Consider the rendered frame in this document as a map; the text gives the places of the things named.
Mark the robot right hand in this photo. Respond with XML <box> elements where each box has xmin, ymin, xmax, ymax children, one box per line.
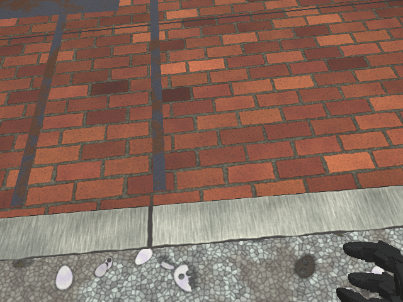
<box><xmin>336</xmin><ymin>240</ymin><xmax>403</xmax><ymax>302</ymax></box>

